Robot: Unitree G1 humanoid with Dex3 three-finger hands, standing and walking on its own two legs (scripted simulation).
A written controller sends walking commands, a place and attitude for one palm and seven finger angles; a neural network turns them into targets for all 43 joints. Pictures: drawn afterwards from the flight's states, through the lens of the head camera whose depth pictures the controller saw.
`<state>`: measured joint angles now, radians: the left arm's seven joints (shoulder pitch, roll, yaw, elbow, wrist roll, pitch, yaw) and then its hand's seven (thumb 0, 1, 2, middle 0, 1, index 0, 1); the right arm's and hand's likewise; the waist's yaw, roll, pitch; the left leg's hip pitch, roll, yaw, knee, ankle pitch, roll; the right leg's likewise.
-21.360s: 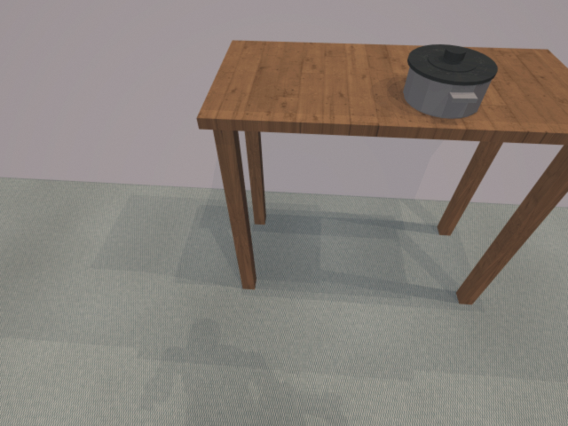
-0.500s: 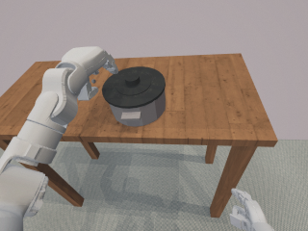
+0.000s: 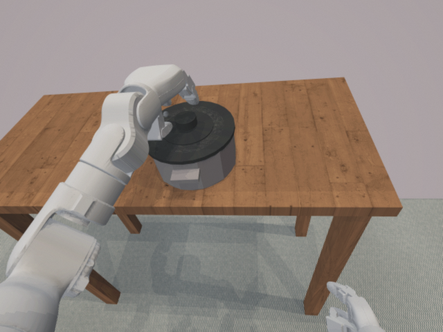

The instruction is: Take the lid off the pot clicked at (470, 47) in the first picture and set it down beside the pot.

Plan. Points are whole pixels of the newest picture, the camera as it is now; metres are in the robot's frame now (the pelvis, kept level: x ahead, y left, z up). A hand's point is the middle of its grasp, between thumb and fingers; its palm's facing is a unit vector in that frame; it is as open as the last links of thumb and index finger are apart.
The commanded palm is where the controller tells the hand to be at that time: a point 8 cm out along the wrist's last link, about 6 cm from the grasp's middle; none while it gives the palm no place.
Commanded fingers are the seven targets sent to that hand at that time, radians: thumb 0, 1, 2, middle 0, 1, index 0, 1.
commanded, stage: move the open hand above the knob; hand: left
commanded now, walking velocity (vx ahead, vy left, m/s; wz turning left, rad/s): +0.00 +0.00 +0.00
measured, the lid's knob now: (186, 120) +0.47 +0.10 +0.16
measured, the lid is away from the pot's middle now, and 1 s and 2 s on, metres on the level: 0.01 0.01 0.01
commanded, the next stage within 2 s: lower the open fingers around the knob in 1.46 s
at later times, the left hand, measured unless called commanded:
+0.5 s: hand (173, 95) +0.45 +0.10 +0.23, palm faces -0.18 -0.05 -0.98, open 9.7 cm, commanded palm +0.42 +0.11 +0.29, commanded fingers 0.00 -0.35 1.70 -0.89 -0.08 -0.89 -0.08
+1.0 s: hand (182, 103) +0.44 +0.09 +0.22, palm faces -0.18 -0.02 -0.98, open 9.7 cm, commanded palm +0.42 +0.10 +0.29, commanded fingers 0.00 -0.35 1.70 -0.89 -0.08 -0.89 -0.08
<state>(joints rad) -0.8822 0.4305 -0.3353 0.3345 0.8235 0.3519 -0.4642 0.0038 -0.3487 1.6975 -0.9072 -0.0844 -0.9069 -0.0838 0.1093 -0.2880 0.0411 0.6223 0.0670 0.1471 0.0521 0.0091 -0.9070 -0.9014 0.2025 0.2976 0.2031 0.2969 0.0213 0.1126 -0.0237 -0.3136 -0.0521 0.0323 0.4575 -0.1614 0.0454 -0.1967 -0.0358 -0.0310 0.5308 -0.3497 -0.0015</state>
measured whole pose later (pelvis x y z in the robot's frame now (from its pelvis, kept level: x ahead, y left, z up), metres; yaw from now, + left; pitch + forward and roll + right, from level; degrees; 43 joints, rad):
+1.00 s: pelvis +0.00 +0.00 +0.00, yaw +0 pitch +1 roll +1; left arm -1.06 0.35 -0.38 0.60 0.84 0.36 -0.43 0.00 -0.35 1.70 -0.91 -0.08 -0.91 -0.08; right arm 0.12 -0.27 0.04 0.65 0.06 0.12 0.03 0.01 -0.91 -0.90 0.20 0.30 0.20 0.30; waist 0.00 0.10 -0.03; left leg -0.30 -0.05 0.04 0.42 -0.14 0.05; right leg -0.19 -0.04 -0.03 0.50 -0.34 0.00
